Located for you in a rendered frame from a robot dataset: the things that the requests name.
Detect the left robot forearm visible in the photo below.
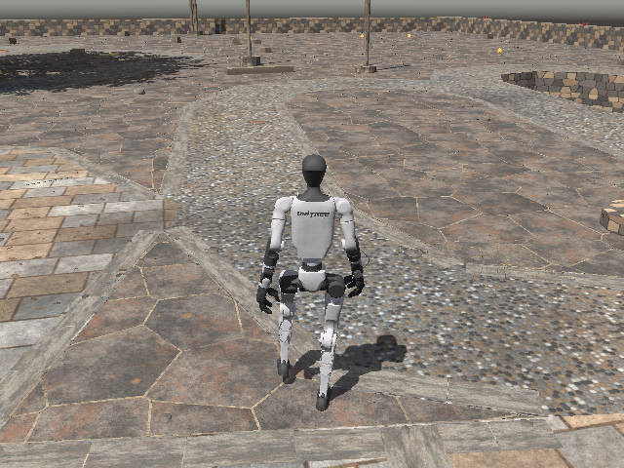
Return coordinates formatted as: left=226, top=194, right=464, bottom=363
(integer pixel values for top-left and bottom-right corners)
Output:
left=258, top=237, right=279, bottom=289

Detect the right robot hand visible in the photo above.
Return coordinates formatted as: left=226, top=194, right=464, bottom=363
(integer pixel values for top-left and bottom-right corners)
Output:
left=344, top=274, right=365, bottom=297

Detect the humanoid robot torso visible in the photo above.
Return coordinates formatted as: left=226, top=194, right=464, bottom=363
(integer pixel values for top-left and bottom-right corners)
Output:
left=290, top=192, right=336, bottom=293

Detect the robot head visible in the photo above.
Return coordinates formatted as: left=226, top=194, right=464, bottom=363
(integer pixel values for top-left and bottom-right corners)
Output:
left=296, top=154, right=330, bottom=202

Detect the right robot forearm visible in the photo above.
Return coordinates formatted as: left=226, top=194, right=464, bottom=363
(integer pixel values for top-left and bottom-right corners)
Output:
left=346, top=236, right=364, bottom=278

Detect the left robot upper arm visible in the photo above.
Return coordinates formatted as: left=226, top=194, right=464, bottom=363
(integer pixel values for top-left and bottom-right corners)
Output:
left=269, top=196, right=293, bottom=252

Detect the left robot hand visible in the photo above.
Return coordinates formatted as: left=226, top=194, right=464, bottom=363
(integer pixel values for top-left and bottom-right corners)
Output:
left=256, top=286, right=280, bottom=314

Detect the right robot upper arm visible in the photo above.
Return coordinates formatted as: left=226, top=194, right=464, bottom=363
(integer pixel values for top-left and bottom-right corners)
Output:
left=333, top=197, right=357, bottom=251

